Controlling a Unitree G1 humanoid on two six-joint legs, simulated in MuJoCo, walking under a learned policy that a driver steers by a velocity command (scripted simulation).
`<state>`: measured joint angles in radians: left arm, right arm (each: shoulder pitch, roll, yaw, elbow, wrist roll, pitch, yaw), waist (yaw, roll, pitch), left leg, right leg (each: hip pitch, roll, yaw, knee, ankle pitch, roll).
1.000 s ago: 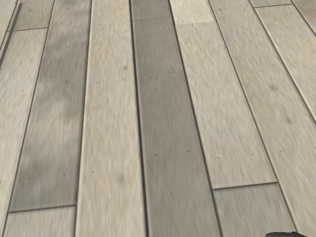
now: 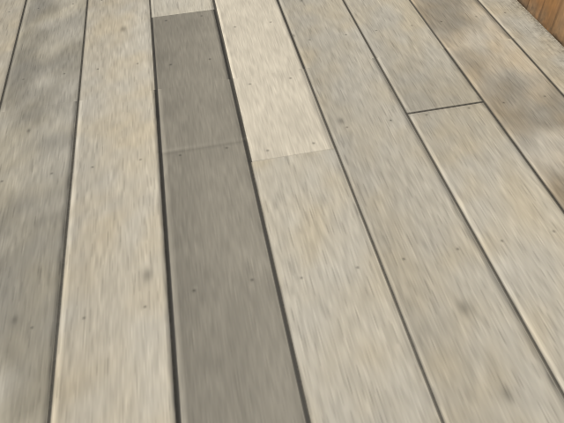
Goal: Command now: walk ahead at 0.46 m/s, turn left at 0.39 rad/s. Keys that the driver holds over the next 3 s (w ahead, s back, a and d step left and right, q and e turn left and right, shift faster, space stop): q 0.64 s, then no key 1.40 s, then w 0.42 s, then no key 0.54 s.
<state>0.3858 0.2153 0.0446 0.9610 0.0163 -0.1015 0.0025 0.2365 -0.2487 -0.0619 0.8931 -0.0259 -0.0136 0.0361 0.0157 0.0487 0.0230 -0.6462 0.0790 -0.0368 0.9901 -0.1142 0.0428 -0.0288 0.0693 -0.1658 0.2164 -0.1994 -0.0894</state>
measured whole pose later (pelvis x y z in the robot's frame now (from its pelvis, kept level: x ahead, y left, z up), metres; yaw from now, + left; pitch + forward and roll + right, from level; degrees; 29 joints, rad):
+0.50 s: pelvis +0.15 +0.03 -0.01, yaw +17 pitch +1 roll -1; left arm 0.14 0.24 0.05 0.79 0.03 0.03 0.03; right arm 0.23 -0.26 -0.07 0.82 -0.01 0.01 0.00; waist -0.03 -0.02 0.08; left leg -0.34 -0.14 -0.03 0.41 -0.08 0.13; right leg -0.58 -0.06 0.06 1.07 -0.36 0.05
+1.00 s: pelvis +0.20 -0.03 +0.00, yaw +28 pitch +0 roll +1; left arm 0.23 0.23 0.01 0.78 0.02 0.00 0.04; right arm 0.22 -0.29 -0.07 0.82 -0.02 0.05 0.00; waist 0.00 0.05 0.03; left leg -0.38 -0.12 -0.14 0.88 -0.41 -0.03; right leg -0.19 0.03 0.02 0.40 -0.22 -0.05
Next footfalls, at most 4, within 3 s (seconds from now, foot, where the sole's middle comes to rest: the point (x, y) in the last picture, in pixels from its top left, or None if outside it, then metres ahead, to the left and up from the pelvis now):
0.22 left None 0.25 0.09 -0.78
0.82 right None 0.27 -0.09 -0.78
1.16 left None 0.13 0.08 -0.78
2.72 left None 0.49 0.18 -0.78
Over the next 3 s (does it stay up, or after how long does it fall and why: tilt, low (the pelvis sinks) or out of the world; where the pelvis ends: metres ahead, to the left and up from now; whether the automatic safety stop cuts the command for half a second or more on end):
stays up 0.43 0.08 -0.01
